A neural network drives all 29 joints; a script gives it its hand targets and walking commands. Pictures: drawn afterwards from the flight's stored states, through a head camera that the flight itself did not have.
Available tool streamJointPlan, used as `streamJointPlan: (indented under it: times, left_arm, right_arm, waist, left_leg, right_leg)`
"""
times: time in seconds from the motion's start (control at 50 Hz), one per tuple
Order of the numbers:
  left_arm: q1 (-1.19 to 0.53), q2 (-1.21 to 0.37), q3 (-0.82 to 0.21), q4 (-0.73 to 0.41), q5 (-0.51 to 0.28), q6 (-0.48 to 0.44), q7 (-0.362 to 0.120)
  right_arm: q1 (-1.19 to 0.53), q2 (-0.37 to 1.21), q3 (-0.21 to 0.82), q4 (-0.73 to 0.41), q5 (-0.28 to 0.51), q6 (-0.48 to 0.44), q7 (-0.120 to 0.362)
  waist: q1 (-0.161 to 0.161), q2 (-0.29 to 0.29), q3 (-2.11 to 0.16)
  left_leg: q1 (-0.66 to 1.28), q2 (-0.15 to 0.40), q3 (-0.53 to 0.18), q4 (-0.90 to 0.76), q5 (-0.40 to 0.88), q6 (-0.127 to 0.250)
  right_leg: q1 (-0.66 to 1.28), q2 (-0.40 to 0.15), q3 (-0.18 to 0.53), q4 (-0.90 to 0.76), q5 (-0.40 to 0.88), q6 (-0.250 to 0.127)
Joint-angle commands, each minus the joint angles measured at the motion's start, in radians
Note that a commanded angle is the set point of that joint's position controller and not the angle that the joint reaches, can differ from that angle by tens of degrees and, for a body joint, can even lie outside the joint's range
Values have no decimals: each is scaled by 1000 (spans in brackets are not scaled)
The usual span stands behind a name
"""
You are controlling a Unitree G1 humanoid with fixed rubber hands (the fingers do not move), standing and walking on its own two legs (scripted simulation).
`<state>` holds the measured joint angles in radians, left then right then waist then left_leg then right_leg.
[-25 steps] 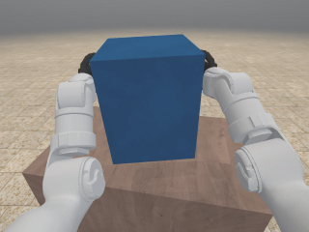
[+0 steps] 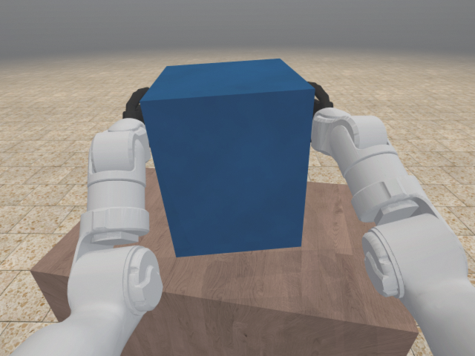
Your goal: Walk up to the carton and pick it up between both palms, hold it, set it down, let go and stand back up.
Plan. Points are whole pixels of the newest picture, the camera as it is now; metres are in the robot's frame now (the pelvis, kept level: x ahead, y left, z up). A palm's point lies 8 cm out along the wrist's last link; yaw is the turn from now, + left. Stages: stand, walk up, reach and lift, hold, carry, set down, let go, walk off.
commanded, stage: hold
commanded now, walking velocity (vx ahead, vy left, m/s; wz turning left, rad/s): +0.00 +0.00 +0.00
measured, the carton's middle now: (230, 152) +0.37 +0.00 +0.26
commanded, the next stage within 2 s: none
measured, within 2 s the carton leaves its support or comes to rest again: neither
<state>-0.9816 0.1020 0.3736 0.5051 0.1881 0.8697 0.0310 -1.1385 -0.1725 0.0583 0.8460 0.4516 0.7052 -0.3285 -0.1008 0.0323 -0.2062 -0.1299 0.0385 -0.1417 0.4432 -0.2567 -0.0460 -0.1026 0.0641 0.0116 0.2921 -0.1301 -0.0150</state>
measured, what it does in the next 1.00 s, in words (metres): stands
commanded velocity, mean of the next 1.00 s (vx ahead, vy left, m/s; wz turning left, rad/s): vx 0.00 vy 0.00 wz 0.00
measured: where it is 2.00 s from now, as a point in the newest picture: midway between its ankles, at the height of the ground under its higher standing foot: outside the picture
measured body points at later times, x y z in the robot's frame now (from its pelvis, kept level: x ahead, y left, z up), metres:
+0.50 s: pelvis +0.00 +0.00 +0.00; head -0.11 +0.02 +0.44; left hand +0.39 +0.16 +0.31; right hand +0.37 -0.14 +0.32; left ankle +0.00 +0.15 -0.74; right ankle +0.02 -0.11 -0.74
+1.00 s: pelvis +0.00 +0.00 +0.00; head -0.11 +0.01 +0.44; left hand +0.38 +0.15 +0.31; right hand +0.37 -0.14 +0.32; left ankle +0.00 +0.15 -0.74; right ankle +0.02 -0.11 -0.74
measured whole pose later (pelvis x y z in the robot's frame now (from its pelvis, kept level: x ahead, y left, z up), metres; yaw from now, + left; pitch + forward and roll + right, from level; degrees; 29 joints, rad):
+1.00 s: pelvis +0.00 +0.00 +0.00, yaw +0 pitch -3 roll -2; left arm -1.01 0.10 0.40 0.53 0.19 0.87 0.03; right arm -1.16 -0.17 0.05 0.85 0.44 0.72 -0.33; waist -0.09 0.04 -0.21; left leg -0.13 0.03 -0.14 0.44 -0.25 -0.04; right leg -0.11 0.06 0.02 0.30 -0.13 -0.01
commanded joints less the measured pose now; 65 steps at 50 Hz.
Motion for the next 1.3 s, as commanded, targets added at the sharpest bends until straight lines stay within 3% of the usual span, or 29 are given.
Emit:
streamJointPlan:
  times: [0.0,0.04,0.1,0.14,0.2,0.22,0.26,0.28,0.3,0.34,0.38,0.4,0.42,0.44,0.5,0.58,0.68,0.74,0.76,0.82,0.86,0.88,0.9,0.92,0.98,1.1,1.12,1.18,1.28]
  left_arm:
    - [-906,-628,-351,-92,-173,-72,-141]
    - [-904,-646,-371,-158,-188,-85,-134]
    - [-890,-631,-348,-117,-186,-82,-133]
    - [-887,-595,-291,-51,-156,-70,-136]
    - [-919,-614,-306,-61,-163,-77,-142]
    - [-911,-624,-312,3,-163,-73,-145]
    - [-906,-633,-316,-37,-176,-84,-142]
    - [-918,-657,-348,-94,-191,-88,-142]
    - [-872,-656,-352,-110,-193,-82,-139]
    - [-865,-614,-307,-25,-163,-69,-153]
    - [-837,-624,-310,-71,-160,-72,-157]
    - [-843,-640,-331,-68,-167,-69,-158]
    - [-867,-634,-322,-63,-153,-68,-157]
    - [-870,-610,-306,-27,-143,-69,-162]
    - [-887,-642,-352,-88,-174,-72,-154]
    - [-905,-681,-398,-120,-194,-80,-139]
    - [-895,-658,-374,-129,-188,-94,-134]
    - [-869,-651,-360,-159,-168,-88,-130]
    - [-835,-648,-351,-133,-167,-79,-136]
    - [-854,-631,-328,-146,-162,-78,-137]
    - [-847,-638,-323,-110,-151,-69,-142]
    - [-849,-636,-319,-79,-143,-61,-147]
    - [-827,-634,-322,-85,-146,-60,-149]
    - [-868,-630,-333,-108,-154,-61,-150]
    - [-860,-623,-329,-83,-165,-60,-152]
    - [-896,-622,-319,-20,-160,-68,-158]
    - [-915,-629,-339,-77,-176,-74,-151]
    - [-875,-631,-340,-26,-183,-77,-146]
    - [-910,-645,-354,-122,-183,-84,-141]
  right_arm:
    - [-915,676,114,-388,149,-36,140]
    - [-925,712,140,-444,163,-41,136]
    - [-913,715,159,-432,175,-32,134]
    - [-896,692,122,-350,147,-15,140]
    - [-919,680,103,-332,149,-27,146]
    - [-911,666,82,-292,120,-27,151]
    - [-908,692,110,-332,139,-38,154]
    - [-918,696,99,-343,147,-44,149]
    - [-876,669,93,-354,157,-44,143]
    - [-882,632,82,-316,138,-34,132]
    - [-866,648,91,-342,133,-34,125]
    - [-866,641,95,-322,149,-32,127]
    - [-888,642,92,-331,150,-31,133]
    - [-897,637,85,-316,144,-27,136]
    - [-927,668,117,-376,160,-45,138]
    - [-909,650,77,-355,136,-45,146]
    - [-869,676,103,-330,154,-39,153]
    - [-851,705,150,-361,174,-40,155]
    - [-846,674,145,-371,187,-40,149]
    - [-894,686,164,-438,175,-41,141]
    - [-878,688,138,-390,158,-34,135]
    - [-883,674,129,-384,150,-35,133]
    - [-888,685,138,-393,152,-37,131]
    - [-882,676,118,-379,138,-32,132]
    - [-898,692,149,-405,155,-27,131]
    - [-941,670,87,-337,126,-26,136]
    - [-940,664,79,-355,132,-33,141]
    - [-925,631,83,-344,146,-40,138]
    - [-885,662,95,-329,158,-35,150]
  waist:
    - [-3,17,-295]
    - [-8,1,-365]
    - [6,-5,-363]
    - [18,1,-284]
    - [17,52,-291]
    - [4,41,-256]
    - [10,12,-314]
    - [2,48,-363]
    - [-9,35,-375]
    - [-9,30,-290]
    - [-7,9,-284]
    - [-20,57,-282]
    - [-6,72,-258]
    - [-3,67,-218]
    - [-6,41,-313]
    - [-33,113,-316]
    - [-22,73,-313]
    - [11,45,-353]
    - [-6,60,-334]
    - [27,9,-347]
    - [8,17,-279]
    - [26,37,-255]
    - [18,8,-278]
    - [-1,28,-267]
    - [-6,-21,-298]
    - [-2,17,-246]
    - [-6,26,-294]
    - [-30,32,-298]
    - [-18,50,-342]
  left_leg:
    - [-60,-85,57,-79,205,-10]
    - [-21,-89,60,-67,239,-8]
    - [-45,-94,67,-66,233,5]
    - [-82,-83,64,-92,157,10]
    - [-136,-70,60,-116,99,8]
    - [-149,-69,68,-126,75,9]
    - [-114,-74,64,-94,149,8]
    - [-80,-74,68,-78,226,-10]
    - [-47,-85,61,-61,285,-21]
    - [-69,-82,64,-86,194,-11]
    - [-58,-84,64,-83,200,-5]
    - [-77,-78,70,-88,190,-16]
    - [-109,-72,66,-100,163,-18]
    - [-145,-71,73,-111,129,-15]
    - [-77,-89,72,-75,228,-19]
    - [-72,-71,54,-82,227,-43]
    - [-67,-83,58,-81,216,-27]
    - [-33,-84,52,-56,290,-19]
    - [-43,-82,62,-63,280,-26]
    - [-24,-82,64,-52,290,-13]
    - [-46,-94,64,-69,224,-5]
    - [-65,-82,77,-79,202,-11]
    - [-57,-81,70,-76,203,0]
    - [-60,-84,77,-88,188,-8]
    - [-43,-91,71,-69,220,5]
    - [-106,-80,72,-107,102,15]
    - [-103,-74,70,-111,122,1]
    - [-74,-79,56,-92,174,-10]
    - [-65,-76,67,-86,207,-21]
  right_leg:
    - [188,23,8,-10,172,39]
    - [204,25,11,3,204,41]
    - [222,26,17,-2,203,43]
    - [189,15,16,-8,148,50]
    - [183,8,31,1,98,38]
    - [180,20,17,4,73,35]
    - [211,18,17,11,124,32]
    - [226,26,19,17,190,34]
    - [221,32,19,13,224,32]
    - [183,27,13,-2,150,39]
    - [198,28,11,1,159,29]
    - [196,23,20,0,152,24]
    - [204,32,10,12,149,33]
    - [210,19,12,5,131,41]
    - [202,29,14,2,177,32]
    - [197,34,0,5,173,23]
    - [199,24,8,3,166,30]
    - [211,24,12,6,231,29]
    - [204,26,7,6,225,39]
    - [210,27,8,8,235,42]
    - [192,14,15,-13,181,39]
    - [186,17,5,-9,161,39]
    - [189,18,6,-7,155,40]
    - [177,15,7,-11,153,44]
    - [188,16,16,-10,186,44]
    - [156,12,16,-7,69,36]
    - [179,19,17,6,98,27]
    - [182,25,8,8,149,38]
    - [193,32,11,14,161,30]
